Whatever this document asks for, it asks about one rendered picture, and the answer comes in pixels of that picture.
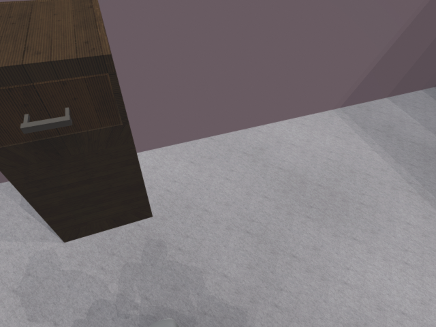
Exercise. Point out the drawer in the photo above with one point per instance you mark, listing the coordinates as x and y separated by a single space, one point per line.
90 99

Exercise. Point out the cabinet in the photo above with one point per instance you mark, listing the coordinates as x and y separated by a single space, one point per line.
84 182

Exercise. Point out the handle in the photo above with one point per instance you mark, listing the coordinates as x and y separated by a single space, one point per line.
29 127

